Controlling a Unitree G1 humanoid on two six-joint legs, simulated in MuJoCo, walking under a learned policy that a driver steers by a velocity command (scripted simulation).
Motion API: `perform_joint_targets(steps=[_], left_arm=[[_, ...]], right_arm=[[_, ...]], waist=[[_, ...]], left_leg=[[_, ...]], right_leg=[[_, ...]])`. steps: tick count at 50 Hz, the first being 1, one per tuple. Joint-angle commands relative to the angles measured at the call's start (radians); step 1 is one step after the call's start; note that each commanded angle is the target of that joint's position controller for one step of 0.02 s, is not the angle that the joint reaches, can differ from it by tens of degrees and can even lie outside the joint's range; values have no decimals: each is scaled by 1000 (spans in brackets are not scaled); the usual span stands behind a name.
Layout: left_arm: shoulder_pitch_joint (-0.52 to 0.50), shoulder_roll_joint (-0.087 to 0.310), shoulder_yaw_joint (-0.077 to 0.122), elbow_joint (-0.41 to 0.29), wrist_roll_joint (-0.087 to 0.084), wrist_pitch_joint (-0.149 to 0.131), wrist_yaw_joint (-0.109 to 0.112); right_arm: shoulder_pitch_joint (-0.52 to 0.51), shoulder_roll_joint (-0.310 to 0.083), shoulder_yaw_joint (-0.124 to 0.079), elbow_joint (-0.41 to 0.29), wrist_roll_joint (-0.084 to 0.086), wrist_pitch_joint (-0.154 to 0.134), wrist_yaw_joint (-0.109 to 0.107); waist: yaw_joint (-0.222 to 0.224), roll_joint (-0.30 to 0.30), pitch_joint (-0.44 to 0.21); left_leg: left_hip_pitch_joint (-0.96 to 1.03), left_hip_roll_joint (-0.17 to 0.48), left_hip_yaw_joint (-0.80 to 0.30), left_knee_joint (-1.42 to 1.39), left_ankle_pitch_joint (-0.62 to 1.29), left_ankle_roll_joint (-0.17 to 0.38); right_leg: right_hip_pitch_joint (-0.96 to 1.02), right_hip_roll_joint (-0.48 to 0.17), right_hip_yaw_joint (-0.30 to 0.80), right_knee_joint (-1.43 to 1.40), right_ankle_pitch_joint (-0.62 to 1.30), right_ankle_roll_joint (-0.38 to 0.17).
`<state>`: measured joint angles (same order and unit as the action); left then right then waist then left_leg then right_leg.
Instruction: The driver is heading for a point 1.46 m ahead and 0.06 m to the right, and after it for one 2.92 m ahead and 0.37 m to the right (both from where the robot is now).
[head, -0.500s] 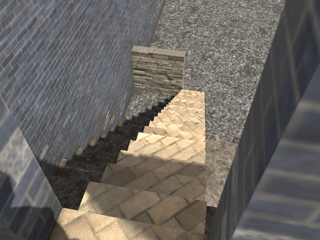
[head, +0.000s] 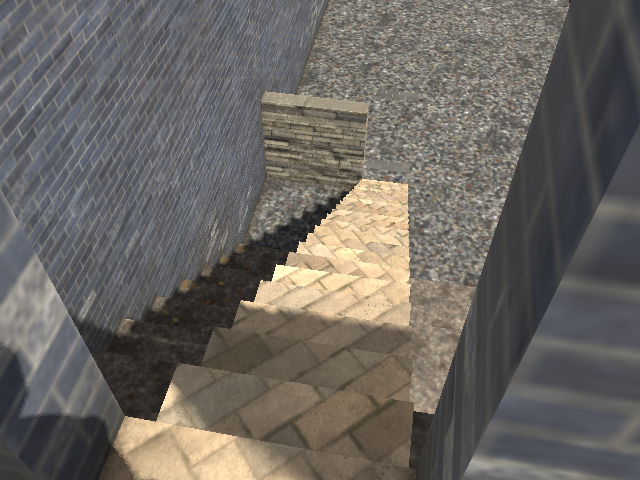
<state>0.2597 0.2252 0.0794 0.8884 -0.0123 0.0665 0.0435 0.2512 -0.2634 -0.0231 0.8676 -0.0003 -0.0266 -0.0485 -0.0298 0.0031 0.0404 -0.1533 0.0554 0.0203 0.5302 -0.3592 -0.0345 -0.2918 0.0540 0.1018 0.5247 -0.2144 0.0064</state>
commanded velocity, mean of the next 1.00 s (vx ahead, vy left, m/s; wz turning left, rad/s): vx -0.02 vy -0.13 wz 0.00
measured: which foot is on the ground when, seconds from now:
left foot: down 0.00-1.00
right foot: down 0.00-1.00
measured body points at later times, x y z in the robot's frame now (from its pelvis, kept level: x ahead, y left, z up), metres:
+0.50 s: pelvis +0.00 +0.00 +0.00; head +0.01 +0.00 +0.45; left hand +0.06 +0.27 -0.14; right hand +0.07 -0.27 -0.13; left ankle -0.05 +0.14 -0.73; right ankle +0.04 -0.12 -0.73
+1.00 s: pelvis +0.00 +0.00 +0.00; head +0.01 +0.00 +0.45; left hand +0.06 +0.27 -0.14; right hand +0.07 -0.27 -0.13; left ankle -0.05 +0.14 -0.73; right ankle +0.04 -0.12 -0.73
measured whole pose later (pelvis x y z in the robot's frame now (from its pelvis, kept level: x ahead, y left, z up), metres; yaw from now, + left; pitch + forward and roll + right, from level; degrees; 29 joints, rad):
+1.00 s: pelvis +0.00 +0.00 +0.00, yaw +0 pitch -1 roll +0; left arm 0.26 0.23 0.08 0.89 -0.01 0.07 0.04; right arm 0.25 -0.27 -0.02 0.86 0.00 -0.03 -0.05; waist -0.03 0.00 0.04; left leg -0.16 0.05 0.02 0.54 -0.36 -0.03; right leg -0.30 0.05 0.12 0.53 -0.21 0.01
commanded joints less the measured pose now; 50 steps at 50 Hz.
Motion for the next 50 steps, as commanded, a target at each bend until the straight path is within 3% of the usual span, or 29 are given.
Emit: perform_joint_targets(steps=[1,50], left_arm=[[27,112,23,-41,0,-7,2],[30,119,22,-36,0,-7,1]], right_arm=[[19,-121,-26,-47,-2,-10,-3],[23,-127,-25,-58,-2,-9,-2]], waist=[[1,1,-8],[-1,-2,-13]], left_leg=[[-152,39,-43,-120,90,58],[-151,38,-48,-120,70,66]], right_leg=[[130,-58,79,-55,176,-44],[123,-54,87,-48,176,-37]])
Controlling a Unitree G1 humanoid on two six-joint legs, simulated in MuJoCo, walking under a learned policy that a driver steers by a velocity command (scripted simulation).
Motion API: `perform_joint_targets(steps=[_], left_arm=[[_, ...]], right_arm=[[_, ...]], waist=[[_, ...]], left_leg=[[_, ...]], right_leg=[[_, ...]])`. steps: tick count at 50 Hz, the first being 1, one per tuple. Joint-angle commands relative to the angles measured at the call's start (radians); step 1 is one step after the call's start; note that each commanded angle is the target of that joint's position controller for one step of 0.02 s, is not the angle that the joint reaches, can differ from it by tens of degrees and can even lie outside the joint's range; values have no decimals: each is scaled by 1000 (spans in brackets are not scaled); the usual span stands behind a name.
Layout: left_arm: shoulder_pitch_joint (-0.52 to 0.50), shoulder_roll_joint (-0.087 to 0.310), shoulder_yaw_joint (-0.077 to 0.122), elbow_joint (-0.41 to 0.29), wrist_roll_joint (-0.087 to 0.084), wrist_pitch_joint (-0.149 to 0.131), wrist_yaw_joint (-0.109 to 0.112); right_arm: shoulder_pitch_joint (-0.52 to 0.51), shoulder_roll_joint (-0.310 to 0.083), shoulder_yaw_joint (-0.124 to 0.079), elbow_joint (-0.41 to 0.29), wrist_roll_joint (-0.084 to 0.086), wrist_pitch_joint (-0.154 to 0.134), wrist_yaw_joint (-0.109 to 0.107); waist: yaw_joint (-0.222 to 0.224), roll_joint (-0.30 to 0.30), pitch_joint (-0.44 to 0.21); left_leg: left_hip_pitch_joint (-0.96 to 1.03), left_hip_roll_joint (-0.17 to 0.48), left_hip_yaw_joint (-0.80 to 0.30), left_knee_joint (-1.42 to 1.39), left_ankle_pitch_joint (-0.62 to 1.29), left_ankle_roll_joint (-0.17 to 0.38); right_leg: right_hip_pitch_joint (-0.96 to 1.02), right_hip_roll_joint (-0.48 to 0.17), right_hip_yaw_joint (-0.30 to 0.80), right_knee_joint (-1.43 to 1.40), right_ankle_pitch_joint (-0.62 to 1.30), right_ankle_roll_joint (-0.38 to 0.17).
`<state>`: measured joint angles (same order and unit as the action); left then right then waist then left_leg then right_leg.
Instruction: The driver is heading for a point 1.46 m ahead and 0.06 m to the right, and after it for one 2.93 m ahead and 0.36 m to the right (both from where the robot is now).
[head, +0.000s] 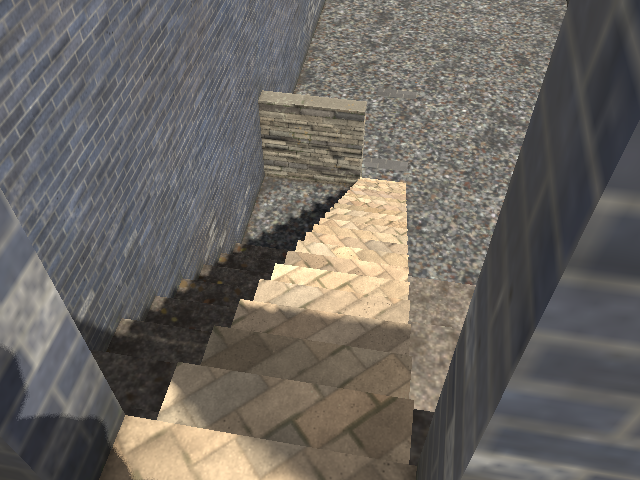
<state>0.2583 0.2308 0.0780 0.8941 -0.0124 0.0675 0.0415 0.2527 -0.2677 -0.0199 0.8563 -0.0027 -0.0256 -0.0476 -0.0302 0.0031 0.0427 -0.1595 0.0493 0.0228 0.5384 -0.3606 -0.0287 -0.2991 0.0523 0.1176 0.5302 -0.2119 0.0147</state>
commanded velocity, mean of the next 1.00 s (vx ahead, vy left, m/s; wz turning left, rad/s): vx -0.02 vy -0.14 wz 0.00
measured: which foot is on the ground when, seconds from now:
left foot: down 0.00-1.00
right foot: down 0.00-1.00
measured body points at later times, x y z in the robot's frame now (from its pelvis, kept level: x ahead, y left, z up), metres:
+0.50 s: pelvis +0.00 +0.00 +0.00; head +0.01 +0.00 +0.45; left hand +0.06 +0.27 -0.14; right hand +0.07 -0.27 -0.13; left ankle -0.04 +0.14 -0.73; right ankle +0.05 -0.13 -0.73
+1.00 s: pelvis +0.00 +0.00 +0.00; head +0.01 +0.00 +0.45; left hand +0.07 +0.26 -0.14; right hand +0.07 -0.27 -0.12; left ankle -0.04 +0.14 -0.73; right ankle +0.05 -0.13 -0.73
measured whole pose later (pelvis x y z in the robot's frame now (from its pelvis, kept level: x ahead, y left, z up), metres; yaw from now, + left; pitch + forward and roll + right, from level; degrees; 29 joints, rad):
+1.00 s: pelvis +0.00 +0.00 +0.00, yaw +0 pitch -1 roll +0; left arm 0.27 0.23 0.08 0.88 -0.01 0.06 0.03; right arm 0.24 -0.27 -0.01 0.86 0.00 -0.01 -0.04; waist -0.04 0.00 0.05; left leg -0.15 0.05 0.03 0.53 -0.36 -0.03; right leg -0.29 0.05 0.13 0.53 -0.21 0.02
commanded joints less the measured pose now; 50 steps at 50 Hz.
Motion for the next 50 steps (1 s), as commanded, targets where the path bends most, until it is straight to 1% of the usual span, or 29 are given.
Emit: perform_joint_targets(steps=[1,40,41,43,50], left_arm=[[32,113,24,-41,1,-8,3],[36,116,24,-49,1,-8,3],[41,113,24,-50,2,-13,-3],[40,110,24,-50,-1,-19,-7],[45,115,27,-56,-1,-21,-7]], right_arm=[[22,-123,-28,-47,0,-10,-3],[17,-126,-28,-46,1,-10,-3],[10,-129,-26,-48,4,-1,0],[11,-122,-23,-48,3,6,2],[2,-131,-21,-44,2,6,5]], waist=[[0,-2,-15],[-1,-2,-15],[-6,-19,-15],[-10,-20,-20],[-10,4,-11]], left_leg=[[-145,44,-50,-128,71,60],[-143,45,-51,-129,67,62],[-140,45,-48,-125,91,59],[-126,40,-40,-119,98,54],[-131,50,-53,-138,101,61]], right_leg=[[131,-53,71,-53,173,-45],[128,-50,78,-52,178,-42],[131,-54,90,-58,167,-45],[125,-56,93,-65,147,-46],[130,-48,84,-57,155,-38]])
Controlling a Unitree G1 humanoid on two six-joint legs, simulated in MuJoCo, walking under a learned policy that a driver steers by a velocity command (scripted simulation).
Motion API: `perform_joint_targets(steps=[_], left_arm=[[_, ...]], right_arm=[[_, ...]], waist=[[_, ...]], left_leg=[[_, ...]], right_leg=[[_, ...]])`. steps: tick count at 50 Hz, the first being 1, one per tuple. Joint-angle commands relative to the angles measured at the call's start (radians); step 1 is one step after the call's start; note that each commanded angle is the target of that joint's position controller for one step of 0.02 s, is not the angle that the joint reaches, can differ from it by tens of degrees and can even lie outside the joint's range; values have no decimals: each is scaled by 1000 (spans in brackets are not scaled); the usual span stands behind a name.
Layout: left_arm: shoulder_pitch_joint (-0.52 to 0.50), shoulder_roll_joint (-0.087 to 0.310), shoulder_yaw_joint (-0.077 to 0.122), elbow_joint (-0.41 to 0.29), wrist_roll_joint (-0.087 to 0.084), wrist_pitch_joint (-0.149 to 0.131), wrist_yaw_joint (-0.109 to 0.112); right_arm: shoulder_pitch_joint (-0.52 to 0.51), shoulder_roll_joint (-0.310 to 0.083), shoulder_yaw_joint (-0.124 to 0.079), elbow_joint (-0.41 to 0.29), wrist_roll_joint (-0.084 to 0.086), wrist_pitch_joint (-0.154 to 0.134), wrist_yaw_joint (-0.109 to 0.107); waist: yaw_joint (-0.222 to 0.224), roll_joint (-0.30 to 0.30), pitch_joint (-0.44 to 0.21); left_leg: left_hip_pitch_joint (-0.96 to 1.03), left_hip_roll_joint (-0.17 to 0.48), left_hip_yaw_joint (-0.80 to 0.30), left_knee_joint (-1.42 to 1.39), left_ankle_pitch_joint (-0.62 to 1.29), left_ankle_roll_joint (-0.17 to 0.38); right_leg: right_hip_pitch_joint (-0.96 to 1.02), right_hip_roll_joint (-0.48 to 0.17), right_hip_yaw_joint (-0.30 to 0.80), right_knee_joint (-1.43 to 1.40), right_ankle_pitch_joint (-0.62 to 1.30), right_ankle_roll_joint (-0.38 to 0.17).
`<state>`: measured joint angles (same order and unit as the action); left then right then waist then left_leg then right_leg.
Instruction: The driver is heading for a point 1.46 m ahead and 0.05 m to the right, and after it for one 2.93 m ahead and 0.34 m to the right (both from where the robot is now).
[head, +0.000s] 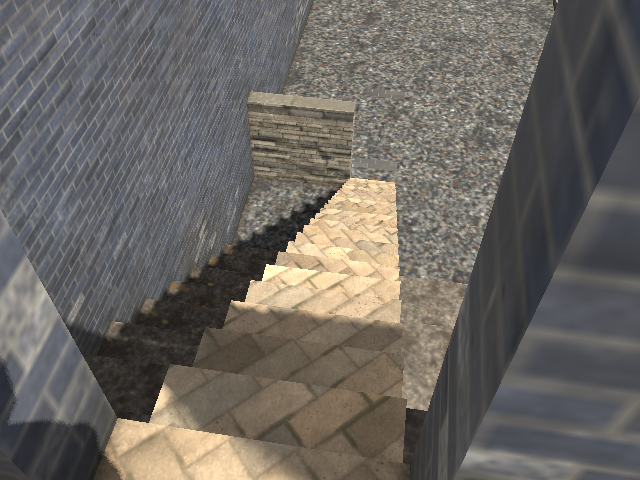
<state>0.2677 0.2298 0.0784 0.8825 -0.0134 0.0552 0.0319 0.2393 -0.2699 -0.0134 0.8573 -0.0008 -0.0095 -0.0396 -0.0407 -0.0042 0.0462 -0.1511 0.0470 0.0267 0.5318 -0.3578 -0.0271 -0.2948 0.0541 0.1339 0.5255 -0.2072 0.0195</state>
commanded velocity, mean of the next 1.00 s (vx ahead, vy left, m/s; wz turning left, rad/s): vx -0.02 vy -0.14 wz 0.00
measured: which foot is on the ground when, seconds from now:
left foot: down 0.00-1.00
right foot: down 0.00-1.00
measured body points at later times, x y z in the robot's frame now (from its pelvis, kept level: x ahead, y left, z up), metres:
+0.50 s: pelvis +0.00 +0.00 +0.00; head +0.01 +0.00 +0.45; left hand +0.07 +0.26 -0.14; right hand +0.07 -0.28 -0.12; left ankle -0.04 +0.13 -0.73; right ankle +0.05 -0.13 -0.73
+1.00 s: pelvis +0.00 +0.00 +0.00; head +0.01 +0.00 +0.45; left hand +0.08 +0.27 -0.13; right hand +0.07 -0.28 -0.12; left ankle -0.04 +0.13 -0.73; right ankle +0.05 -0.13 -0.73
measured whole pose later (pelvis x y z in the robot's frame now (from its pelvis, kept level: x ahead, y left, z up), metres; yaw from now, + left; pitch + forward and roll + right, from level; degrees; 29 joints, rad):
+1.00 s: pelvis +0.00 +0.00 +0.00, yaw +0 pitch -1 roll +0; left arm 0.28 0.24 0.08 0.84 -0.01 0.06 0.03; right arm 0.22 -0.28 -0.01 0.89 0.00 -0.01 -0.04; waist -0.05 0.00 0.05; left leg -0.14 0.05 0.03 0.52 -0.35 -0.03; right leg -0.29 0.06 0.15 0.52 -0.20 0.02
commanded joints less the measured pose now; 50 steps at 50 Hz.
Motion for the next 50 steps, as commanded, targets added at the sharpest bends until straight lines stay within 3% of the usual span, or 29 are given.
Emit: perform_joint_targets(steps=[1,50], left_arm=[[36,116,27,-46,1,-9,3],[50,122,27,-87,5,-5,4]], right_arm=[[14,-130,-28,-44,0,-10,-3],[-14,-138,-24,-16,1,-10,0]], waist=[[1,12,-14],[-5,1,-17]], left_leg=[[-140,53,-59,-134,99,60],[-127,53,-47,-135,90,56]], right_leg=[[128,-49,67,-51,155,-42],[131,-48,84,-61,165,-43]])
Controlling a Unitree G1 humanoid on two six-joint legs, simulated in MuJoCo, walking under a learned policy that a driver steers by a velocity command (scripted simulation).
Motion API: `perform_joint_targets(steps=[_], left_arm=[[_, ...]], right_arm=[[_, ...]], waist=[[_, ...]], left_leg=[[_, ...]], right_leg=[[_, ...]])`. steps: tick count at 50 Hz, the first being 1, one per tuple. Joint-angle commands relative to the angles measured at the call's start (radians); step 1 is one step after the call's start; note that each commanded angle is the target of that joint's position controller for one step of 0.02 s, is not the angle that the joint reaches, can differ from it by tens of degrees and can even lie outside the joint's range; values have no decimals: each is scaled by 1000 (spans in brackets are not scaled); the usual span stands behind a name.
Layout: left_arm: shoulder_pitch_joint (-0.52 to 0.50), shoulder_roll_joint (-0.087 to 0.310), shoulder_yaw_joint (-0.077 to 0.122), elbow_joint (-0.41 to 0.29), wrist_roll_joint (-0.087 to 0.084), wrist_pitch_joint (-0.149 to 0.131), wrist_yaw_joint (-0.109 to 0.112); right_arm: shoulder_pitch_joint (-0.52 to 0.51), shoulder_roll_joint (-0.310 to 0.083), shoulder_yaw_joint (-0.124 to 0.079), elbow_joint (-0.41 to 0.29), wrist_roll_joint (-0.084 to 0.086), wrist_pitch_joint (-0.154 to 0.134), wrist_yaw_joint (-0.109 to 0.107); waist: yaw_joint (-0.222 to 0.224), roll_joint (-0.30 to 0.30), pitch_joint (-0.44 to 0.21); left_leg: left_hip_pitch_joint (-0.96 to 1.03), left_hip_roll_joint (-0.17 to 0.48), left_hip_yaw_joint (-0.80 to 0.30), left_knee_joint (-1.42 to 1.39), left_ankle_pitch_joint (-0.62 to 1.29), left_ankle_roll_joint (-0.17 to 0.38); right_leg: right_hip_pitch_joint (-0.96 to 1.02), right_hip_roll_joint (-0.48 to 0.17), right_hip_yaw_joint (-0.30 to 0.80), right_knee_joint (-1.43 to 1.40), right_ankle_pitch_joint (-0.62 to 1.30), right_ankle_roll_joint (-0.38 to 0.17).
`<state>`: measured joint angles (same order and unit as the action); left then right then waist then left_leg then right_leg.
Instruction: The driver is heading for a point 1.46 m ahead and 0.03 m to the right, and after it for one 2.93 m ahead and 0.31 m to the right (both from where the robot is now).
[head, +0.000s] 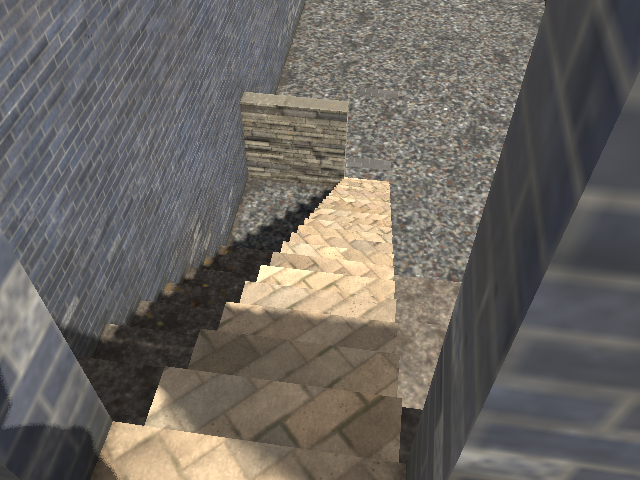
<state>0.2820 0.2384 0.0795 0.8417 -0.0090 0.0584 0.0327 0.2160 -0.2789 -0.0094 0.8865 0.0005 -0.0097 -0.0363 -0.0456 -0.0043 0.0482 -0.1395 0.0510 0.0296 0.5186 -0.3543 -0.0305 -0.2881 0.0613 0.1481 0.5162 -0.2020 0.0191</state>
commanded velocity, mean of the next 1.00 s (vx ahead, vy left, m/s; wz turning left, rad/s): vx -0.01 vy -0.06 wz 0.00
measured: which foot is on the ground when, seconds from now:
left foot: down 0.00-1.00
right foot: down 0.00-1.00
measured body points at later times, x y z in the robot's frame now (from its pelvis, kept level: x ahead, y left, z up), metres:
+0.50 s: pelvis +0.01 +0.01 +0.00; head +0.01 +0.01 +0.45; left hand +0.08 +0.26 -0.13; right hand +0.04 -0.25 -0.14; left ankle -0.05 +0.14 -0.73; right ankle +0.05 -0.13 -0.73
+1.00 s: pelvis +0.01 +0.05 +0.00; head +0.01 +0.05 +0.45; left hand +0.03 +0.29 -0.15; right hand -0.03 -0.19 -0.15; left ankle -0.05 +0.14 -0.73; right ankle +0.05 -0.13 -0.73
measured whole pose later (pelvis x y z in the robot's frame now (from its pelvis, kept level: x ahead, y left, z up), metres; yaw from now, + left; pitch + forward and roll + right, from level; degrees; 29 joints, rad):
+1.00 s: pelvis +0.01 +0.05 +0.00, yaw +1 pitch -1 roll +1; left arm 0.26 0.18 0.07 1.05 -0.02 0.01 0.07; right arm 0.36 -0.18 -0.04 1.10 0.01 0.02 -0.03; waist -0.02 -0.02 0.03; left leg -0.09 -0.04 0.05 0.42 -0.31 0.04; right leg -0.24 -0.03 0.18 0.45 -0.19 0.09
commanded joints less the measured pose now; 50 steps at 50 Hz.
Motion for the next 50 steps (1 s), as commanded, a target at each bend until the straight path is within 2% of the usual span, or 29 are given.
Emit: perform_joint_targets(steps=[1,16,17,18,20,22,27,37,39,46,47,48,49,50], left_arm=[[36,114,26,-47,1,-8,3],[40,116,26,-58,1,-8,3],[33,23,-3,-43,22,-26,0],[-9,53,-1,-54,20,-40,-9],[-3,90,7,-24,10,-57,-17],[5,99,9,-3,7,-52,-9],[4,67,4,39,4,-43,6],[0,50,5,121,-1,-33,23],[8,41,5,131,-3,-34,28],[12,33,1,169,-6,-37,39],[21,33,4,186,-7,-45,37],[28,33,5,192,-9,-51,36],[18,42,6,195,-8,-59,36],[24,32,5,203,-9,-65,35]], right_arm=[[9,-129,-28,-45,0,-10,-3],[5,-130,-28,-42,0,-10,-3],[77,-23,-3,29,2,-2,13],[73,-40,-10,32,12,7,16],[59,-75,-22,41,5,12,20],[88,-79,-26,74,5,-8,22],[112,-68,-32,120,9,-23,28],[170,-30,-42,176,11,-16,18],[210,-21,-43,204,12,-2,18],[231,-4,-50,215,9,12,8],[203,-21,-54,197,14,21,8],[210,-20,-54,195,13,28,6],[232,16,-41,206,4,33,1],[237,16,-38,208,2,38,-1]], waist=[[0,1,-19],[-1,1,-20],[1,-4,-73],[-12,-24,-5],[-8,-41,15],[4,-38,10],[19,-20,-12],[25,4,6],[29,18,13],[31,4,23],[24,-12,19],[25,-8,13],[23,-5,21],[24,16,23]], left_leg=[[-138,49,-50,-122,87,59],[-137,50,-49,-123,86,60],[-93,24,-8,-134,-7,15],[-70,26,-26,-140,34,6],[-47,28,-28,-151,76,6],[-54,23,-25,-162,84,17],[-80,17,-20,-186,135,19],[-66,-3,-17,-199,242,27],[-59,-11,-15,-193,285,35],[-51,-20,-27,-201,264,50],[-51,-19,-30,-194,306,54],[-45,-20,-31,-191,316,56],[-30,-12,-47,-195,335,65],[-20,-11,-49,-195,341,68]], right_leg=[[124,-55,70,-51,160,-42],[124,-55,73,-51,163,-42],[160,-116,145,-152,74,-31],[93,-131,181,-159,12,-35],[71,-112,150,-159,29,-28],[98,-90,107,-150,70,-15],[179,-83,68,-114,198,-16],[170,-79,26,-111,222,1],[152,-82,15,-97,248,2],[103,-86,-1,-101,182,21],[103,-85,-2,-93,178,22],[99,-86,-6,-93,172,25],[71,-85,-16,-89,160,24],[57,-88,-15,-94,153,26]])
